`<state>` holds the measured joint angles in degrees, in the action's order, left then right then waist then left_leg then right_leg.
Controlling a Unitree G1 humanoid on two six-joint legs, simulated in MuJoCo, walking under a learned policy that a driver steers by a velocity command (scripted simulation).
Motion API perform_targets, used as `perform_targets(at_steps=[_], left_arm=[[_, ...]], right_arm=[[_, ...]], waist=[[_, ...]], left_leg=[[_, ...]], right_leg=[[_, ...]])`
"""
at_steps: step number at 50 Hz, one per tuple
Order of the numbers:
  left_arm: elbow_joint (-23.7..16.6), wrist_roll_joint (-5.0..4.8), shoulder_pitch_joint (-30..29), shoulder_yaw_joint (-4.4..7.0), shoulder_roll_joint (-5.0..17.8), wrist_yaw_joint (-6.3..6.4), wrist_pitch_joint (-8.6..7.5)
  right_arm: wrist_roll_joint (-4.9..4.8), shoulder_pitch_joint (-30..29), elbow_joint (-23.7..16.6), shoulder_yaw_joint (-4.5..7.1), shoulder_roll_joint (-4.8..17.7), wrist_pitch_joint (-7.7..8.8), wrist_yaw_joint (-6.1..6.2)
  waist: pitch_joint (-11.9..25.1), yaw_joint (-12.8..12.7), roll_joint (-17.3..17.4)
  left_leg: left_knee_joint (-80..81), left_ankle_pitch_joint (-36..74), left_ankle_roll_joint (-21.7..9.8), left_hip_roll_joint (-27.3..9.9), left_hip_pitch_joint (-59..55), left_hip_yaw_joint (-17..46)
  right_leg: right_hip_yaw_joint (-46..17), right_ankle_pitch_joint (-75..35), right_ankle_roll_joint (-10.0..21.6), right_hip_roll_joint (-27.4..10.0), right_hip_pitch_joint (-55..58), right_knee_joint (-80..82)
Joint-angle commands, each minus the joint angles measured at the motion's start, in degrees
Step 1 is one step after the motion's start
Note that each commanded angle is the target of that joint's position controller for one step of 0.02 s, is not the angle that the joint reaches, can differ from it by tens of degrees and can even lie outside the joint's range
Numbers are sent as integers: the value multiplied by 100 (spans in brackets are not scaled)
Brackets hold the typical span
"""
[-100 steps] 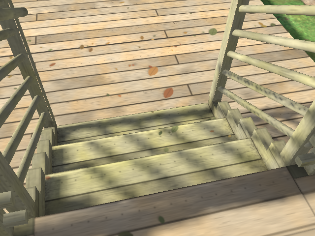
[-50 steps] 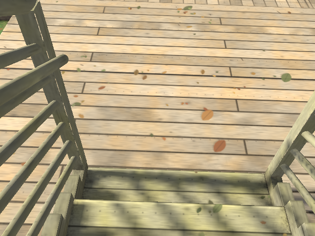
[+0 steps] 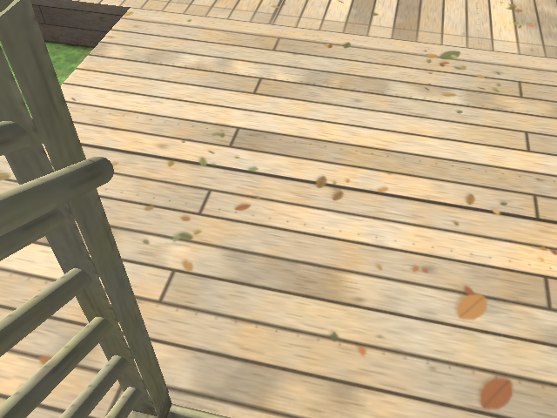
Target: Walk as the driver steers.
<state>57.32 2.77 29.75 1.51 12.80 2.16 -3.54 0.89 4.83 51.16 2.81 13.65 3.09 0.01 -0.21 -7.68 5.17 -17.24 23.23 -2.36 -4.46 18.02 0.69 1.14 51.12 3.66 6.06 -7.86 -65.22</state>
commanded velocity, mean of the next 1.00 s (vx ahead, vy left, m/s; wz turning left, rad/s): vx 0.50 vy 0.00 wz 0.00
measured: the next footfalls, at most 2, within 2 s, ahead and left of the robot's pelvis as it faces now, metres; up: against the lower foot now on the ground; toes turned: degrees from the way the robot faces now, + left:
right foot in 0.56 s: +0.45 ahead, -0.11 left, -0.17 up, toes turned -3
left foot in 1.10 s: +0.82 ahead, +0.11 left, -0.34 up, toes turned +3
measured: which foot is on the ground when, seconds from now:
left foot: down 0.00-0.56, up 0.58-1.00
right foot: down 0.00-0.02, up 0.04-0.54, down 0.56-1.00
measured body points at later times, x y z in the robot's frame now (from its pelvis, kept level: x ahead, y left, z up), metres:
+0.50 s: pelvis +0.28 +0.00 -0.15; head +0.28 +0.00 +0.30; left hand +0.46 +0.21 -0.27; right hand +0.17 -0.23 -0.29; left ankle +0.09 +0.10 -0.79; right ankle +0.44 -0.12 -0.87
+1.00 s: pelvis +0.58 -0.01 -0.28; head +0.59 +0.00 +0.16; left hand +0.48 +0.23 -0.43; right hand +0.75 -0.25 -0.40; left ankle +0.76 +0.11 -1.00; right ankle +0.41 -0.11 -0.96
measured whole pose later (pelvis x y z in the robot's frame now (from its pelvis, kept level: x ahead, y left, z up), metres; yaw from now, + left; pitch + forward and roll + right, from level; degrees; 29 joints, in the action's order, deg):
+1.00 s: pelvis +0.58 -0.01 -0.28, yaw -1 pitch +0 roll -4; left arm 60.6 2.8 30.6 1.8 12.0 1.1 -5.3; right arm 1.1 3.6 55.4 3.4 13.3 3.6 -1.6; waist -0.2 -5.3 3.5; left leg -31.1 23.0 -2.5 -4.8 31.3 1.2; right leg 3.9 41.8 2.8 5.0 -3.6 -45.8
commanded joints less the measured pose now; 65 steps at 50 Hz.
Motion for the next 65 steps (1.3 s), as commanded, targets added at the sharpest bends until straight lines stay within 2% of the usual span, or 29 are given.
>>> perform_targets(at_steps=[1,2,4,5,7,9,11,13,16,22,25,27,28,29,31,32,33,36,38,40,44,49,53,55,56,57,60,63,65], left_arm=[[271,-109,1057,155,518,3,117],[192,-395,1435,149,311,11,53],[-409,-322,140,57,405,88,26],[-503,-51,-679,86,560,26,116],[-438,25,-1000,172,624,-22,350],[-174,-31,-642,190,401,-185,445],[-29,271,-893,54,-23,-237,484],[-200,26,-1442,165,234,-262,402],[-490,111,-2345,126,189,-429,320],[-891,-190,-3451,-23,-61,-463,235],[-783,-303,-3017,51,109,-404,130],[-169,-135,-783,178,359,-338,15],[183,16,-4,291,683,-378,-23],[244,61,503,297,972,-451,-57],[127,-229,822,354,1154,-416,39],[-99,-214,-38,221,474,-331,99],[-89,-161,-49,208,634,-250,112],[-83,-144,-854,26,183,-202,-155],[0,-182,-542,101,705,-156,-182],[-35,-179,-478,137,698,-217,-161],[62,-199,-270,77,413,-94,-336],[167,86,324,126,425,-98,-208],[330,204,300,80,439,-4,-58],[526,1,389,168,720,-64,10],[602,-269,741,202,298,-48,-6],[458,-522,1119,175,467,83,-35],[-190,-67,-998,178,589,-16,23],[-154,74,-1238,152,150,-277,187],[-251,100,-1362,80,-88,-367,220]], right_arm=[[187,2706,762,334,965,20,67],[232,3193,756,341,1139,-131,-64],[-194,3180,637,449,1463,-207,-100],[-245,2469,507,313,926,-246,18],[-48,1866,467,4,180,-96,52],[-47,1549,445,6,248,103,121],[-139,2201,687,120,584,176,183],[-187,2571,821,116,255,229,182],[-246,2317,686,-15,56,200,313],[2,2826,651,37,239,61,259],[106,3103,817,96,305,-68,389],[76,2943,951,87,387,-65,391],[6,2966,1041,127,326,-30,314],[-294,3648,983,110,-97,4,358],[-279,2776,673,122,406,74,382],[21,1860,690,143,464,-30,291],[70,1986,637,146,258,-122,212],[175,1448,760,89,-81,-290,11],[329,1328,816,53,-160,-313,-61],[164,1527,880,98,-27,-370,-68],[174,-159,365,161,259,150,-201],[-7,-1130,-127,34,91,146,-169],[21,-109,174,56,316,153,-176],[119,2045,966,237,681,82,-184],[245,2467,1137,257,1098,133,-273],[138,2801,1106,273,1157,157,-233],[33,1970,818,190,669,58,25],[84,1338,793,33,351,304,99],[98,1367,780,59,437,415,113]], waist=[[231,971,659],[1480,1041,746],[1200,1398,443],[261,1264,-17],[-799,743,-414],[-969,205,-406],[-490,394,67],[-419,535,-170],[-640,626,-239],[-1085,1489,-220],[-1139,1650,-190],[-346,451,-372],[11,252,-1188],[1044,650,-1788],[1734,5,-1857],[760,188,-778],[414,424,-1524],[-850,1158,-474],[-499,1104,-994],[-264,1229,-991],[-511,665,-358],[-1147,-7,-771],[-793,267,-620],[306,1295,-85],[707,1172,708],[1659,1128,1061],[595,1300,197],[-512,551,-506],[-518,423,67]], left_leg=[[-704,1272,-199,-413,-3361,72],[-2808,2448,-925,-1528,-5396,1016],[-1274,-2285,-1612,-2172,-4459,2320],[-357,-4663,-1463,-1722,-2815,2351],[-438,-4366,-1212,-1506,-398,2130],[-316,-3780,-947,-769,1301,1130],[-617,-2428,-1252,-901,642,1324],[-1042,-3335,-1100,-788,-264,1446],[-1408,-4700,-974,-433,532,1258],[-2300,-4258,-861,-305,593,856],[-3523,-2714,-874,-293,-180,762],[-5844,-1812,-898,-41,-46,435],[-7650,-4218,-806,462,850,25],[-10032,-8129,-483,908,3205,108],[-10629,-7050,-468,620,4990,104],[-9443,-5862,-517,311,4756,67],[-9222,-5440,-432,273,4342,197],[-5490,-3275,-2,-142,2640,430],[-4756,-2875,163,-69,1848,137],[-4718,-2137,58,-103,1883,70],[-2261,853,-55,-94,1773,80],[-895,-148,17,-39,2063,25],[125,-36,-220,-112,415,-242],[102,-325,-189,-73,-2478,-269],[-1669,2513,-375,-895,-3953,301],[-2766,3286,-799,-1710,-5497,1303],[-265,-3945,-1531,-1989,-3213,2795],[115,-2104,-903,-1268,-193,1235],[302,-1269,-954,-1015,181,687]], right_leg=[[-550,-1920,546,-174,-2365,-3102],[-456,515,315,52,-4070,-5310],[-415,-1113,305,-356,-5883,-5483],[-293,-1934,251,-666,-5664,-4748],[-1093,-3427,87,-953,-4831,-2739],[-815,-4507,-210,-1022,-3317,-572],[-375,-4890,-197,-1074,-3331,-327],[-827,-6622,12,-1289,-4373,240],[-547,-8144,-61,-1146,-3751,1533],[83,-7563,-189,-828,-2418,3135],[13,-6795,-119,-973,-1724,4498],[-138,-6744,205,-1006,259,5503],[145,-7792,182,-1163,1791,5264],[-1058,-11618,723,-2543,4277,2172],[-2402,-7073,1669,-3205,4138,3117],[-1980,-4389,1250,-2449,2586,4090],[-2544,-3861,1562,-2879,1363,4270],[-1484,-3800,1030,-1863,-1797,4781],[-1359,-5518,1245,-1872,-1684,4776],[-1265,-6055,1249,-1843,-1212,4464],[-1026,-3502,947,-1373,-854,3752],[-1194,-3721,967,-1415,87,2936],[-887,-4808,826,-1234,304,1114],[-578,-4814,713,-839,-755,-1526],[-352,-283,425,-51,-2416,-3921],[-619,-289,350,-195,-3929,-4762],[-257,-2157,200,-778,-5146,-3882],[-704,-3674,-91,-1081,-3319,-909],[-463,-4230,-177,-972,-2722,76]])
Velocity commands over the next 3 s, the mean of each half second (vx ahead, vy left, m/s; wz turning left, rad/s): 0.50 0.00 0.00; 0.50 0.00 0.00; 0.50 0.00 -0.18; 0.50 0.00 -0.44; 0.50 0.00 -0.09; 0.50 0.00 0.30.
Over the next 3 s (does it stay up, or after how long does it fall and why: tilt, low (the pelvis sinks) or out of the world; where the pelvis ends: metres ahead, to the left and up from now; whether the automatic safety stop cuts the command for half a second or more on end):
stays up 1.65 -0.25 -0.38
